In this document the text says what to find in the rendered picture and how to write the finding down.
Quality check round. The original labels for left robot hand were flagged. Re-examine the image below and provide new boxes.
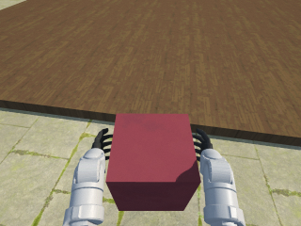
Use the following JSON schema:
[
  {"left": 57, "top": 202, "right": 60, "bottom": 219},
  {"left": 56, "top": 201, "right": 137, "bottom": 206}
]
[{"left": 91, "top": 128, "right": 113, "bottom": 160}]

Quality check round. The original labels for left robot forearm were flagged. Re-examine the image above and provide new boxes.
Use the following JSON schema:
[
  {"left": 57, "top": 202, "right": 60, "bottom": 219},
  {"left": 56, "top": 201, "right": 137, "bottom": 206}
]
[{"left": 62, "top": 148, "right": 106, "bottom": 226}]

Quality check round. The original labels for right robot forearm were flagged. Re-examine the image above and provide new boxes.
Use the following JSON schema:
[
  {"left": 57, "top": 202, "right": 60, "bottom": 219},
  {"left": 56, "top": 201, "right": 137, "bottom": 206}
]
[{"left": 199, "top": 149, "right": 246, "bottom": 226}]

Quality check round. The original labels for carton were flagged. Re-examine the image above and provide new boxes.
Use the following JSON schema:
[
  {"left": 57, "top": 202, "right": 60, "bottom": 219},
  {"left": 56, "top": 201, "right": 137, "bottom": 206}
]
[{"left": 105, "top": 113, "right": 201, "bottom": 211}]

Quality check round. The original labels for right robot hand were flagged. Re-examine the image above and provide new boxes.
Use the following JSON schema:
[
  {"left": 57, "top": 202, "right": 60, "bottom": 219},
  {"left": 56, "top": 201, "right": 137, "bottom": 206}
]
[{"left": 192, "top": 128, "right": 213, "bottom": 161}]

